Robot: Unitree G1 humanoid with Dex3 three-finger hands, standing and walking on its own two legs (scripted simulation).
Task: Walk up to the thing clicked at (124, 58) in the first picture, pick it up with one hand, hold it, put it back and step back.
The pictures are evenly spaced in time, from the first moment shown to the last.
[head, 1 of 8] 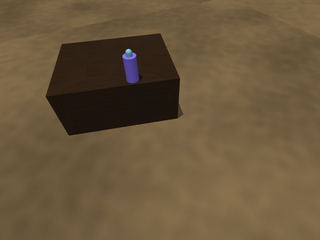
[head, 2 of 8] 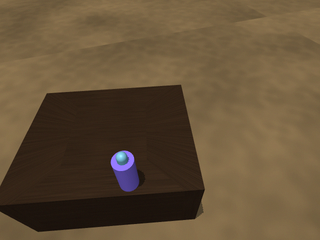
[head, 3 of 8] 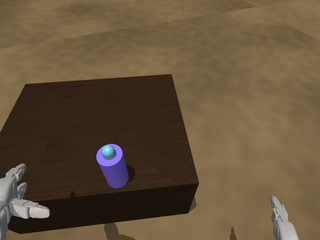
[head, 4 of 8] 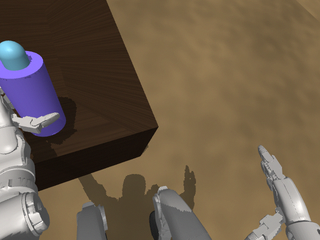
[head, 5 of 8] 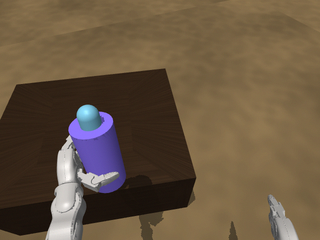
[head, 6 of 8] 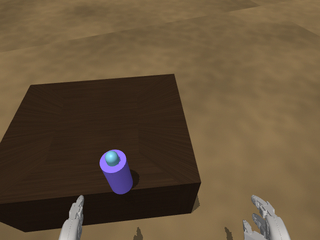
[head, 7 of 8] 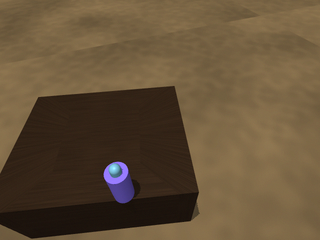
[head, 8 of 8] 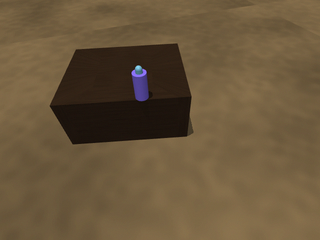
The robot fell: no
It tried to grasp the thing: yes
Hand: left
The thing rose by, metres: 0.28
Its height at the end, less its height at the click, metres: +0.00
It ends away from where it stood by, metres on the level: 0.03
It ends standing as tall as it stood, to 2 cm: yes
